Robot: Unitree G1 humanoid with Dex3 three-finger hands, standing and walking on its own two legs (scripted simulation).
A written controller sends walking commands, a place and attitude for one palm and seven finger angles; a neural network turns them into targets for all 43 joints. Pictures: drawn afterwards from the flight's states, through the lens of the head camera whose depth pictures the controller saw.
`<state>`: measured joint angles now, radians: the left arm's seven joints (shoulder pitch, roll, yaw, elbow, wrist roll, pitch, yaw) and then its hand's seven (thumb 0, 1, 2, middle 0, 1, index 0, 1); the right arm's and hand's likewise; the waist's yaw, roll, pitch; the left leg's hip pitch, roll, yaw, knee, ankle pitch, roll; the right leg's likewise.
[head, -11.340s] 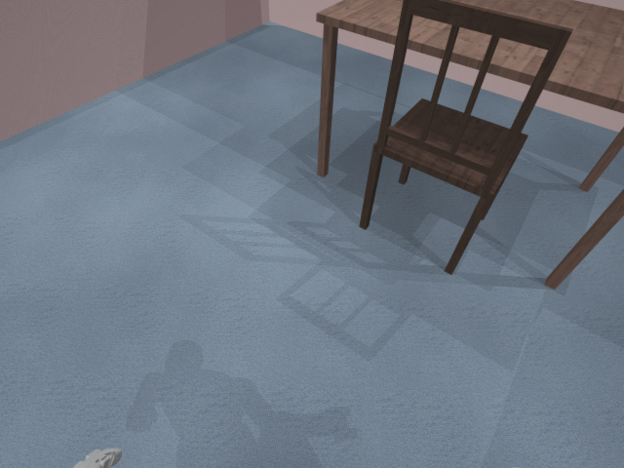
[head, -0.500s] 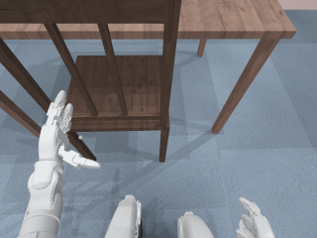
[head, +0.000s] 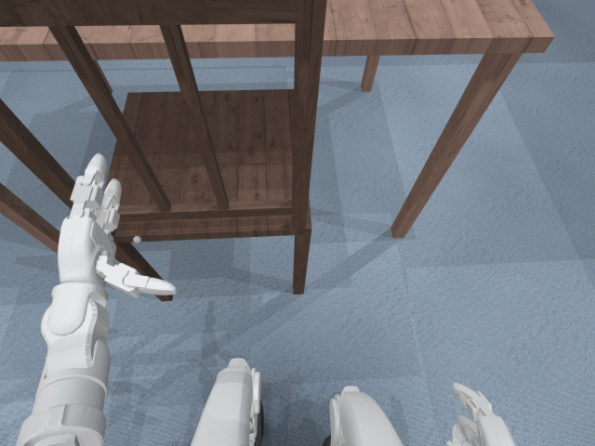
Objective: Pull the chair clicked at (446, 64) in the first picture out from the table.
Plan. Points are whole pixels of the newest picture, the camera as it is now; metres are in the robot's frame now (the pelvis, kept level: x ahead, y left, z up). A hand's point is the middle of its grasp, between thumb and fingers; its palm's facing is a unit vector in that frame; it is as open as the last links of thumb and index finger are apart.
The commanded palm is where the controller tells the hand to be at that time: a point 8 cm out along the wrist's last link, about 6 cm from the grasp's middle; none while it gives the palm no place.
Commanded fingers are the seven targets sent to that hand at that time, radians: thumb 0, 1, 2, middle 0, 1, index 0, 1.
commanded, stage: aim the fingers beside a spindle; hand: left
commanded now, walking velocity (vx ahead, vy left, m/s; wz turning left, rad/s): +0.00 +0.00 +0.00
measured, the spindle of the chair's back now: (128, 143) +0.50 +0.26 +0.06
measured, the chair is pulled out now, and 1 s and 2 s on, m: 0.00 0.00 0.00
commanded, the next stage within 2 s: push the fingers through the gap in 0.36 s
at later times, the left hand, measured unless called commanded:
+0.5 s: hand (131, 246) +0.35 +0.23 +0.03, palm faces +0.12 -0.99 -0.04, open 17.0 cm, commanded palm +0.33 +0.27 +0.03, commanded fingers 0.00 -0.50 0.30 -0.06 -0.08 -0.06 -0.08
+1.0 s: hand (132, 213) +0.40 +0.24 +0.03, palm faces +0.12 -0.99 -0.03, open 17.0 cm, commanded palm +0.38 +0.28 +0.03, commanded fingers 0.00 -0.50 0.30 -0.06 -0.08 -0.06 -0.08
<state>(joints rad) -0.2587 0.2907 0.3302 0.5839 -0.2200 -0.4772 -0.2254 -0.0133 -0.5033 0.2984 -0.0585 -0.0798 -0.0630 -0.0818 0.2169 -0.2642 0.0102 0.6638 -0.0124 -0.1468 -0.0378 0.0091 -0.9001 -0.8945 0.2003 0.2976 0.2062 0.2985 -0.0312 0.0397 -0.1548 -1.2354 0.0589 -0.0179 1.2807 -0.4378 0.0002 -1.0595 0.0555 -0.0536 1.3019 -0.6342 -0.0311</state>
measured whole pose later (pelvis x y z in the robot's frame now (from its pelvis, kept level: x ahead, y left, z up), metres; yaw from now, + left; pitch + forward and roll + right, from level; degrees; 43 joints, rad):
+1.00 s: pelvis +0.00 +0.01 +0.00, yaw +0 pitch +23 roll -4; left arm -0.44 0.35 0.37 0.76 -0.20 -0.48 -0.24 -0.01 -0.50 0.30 -0.06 -0.08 -0.06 -0.08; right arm 0.24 -0.27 0.02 0.69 -0.02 -0.13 -0.04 0.01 -0.90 -0.89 0.20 0.30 0.21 0.30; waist -0.05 0.04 -0.16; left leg -1.27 0.06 -0.03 1.30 -0.44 0.01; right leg -1.08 0.06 -0.06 1.31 -0.63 -0.02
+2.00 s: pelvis +0.00 +0.00 -0.01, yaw -1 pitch +26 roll -4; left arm -0.71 0.46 0.46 1.02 -0.11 -0.49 -0.23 -0.01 -0.50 0.30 -0.06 -0.08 -0.06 -0.08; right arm 0.29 -0.27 0.02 0.72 -0.03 -0.04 -0.01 0.00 -0.90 -0.89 0.20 0.30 0.21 0.30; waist -0.10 0.04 -0.15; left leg -1.33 0.07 -0.04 1.32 -0.45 0.00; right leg -1.14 0.08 -0.06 1.32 -0.63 -0.03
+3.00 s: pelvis +0.00 +0.01 -0.01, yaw -1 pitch +26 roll -5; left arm -0.73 0.45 0.42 1.04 -0.12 -0.49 -0.21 0.00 0.53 0.74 -0.49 -1.42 -0.47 -1.43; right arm 0.28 -0.27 0.02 0.72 -0.03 -0.03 -0.01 0.00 -0.90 -0.89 0.20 0.30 0.21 0.30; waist -0.10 0.04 -0.15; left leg -1.33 0.06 -0.04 1.32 -0.44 0.01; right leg -1.13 0.07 -0.07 1.31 -0.62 -0.02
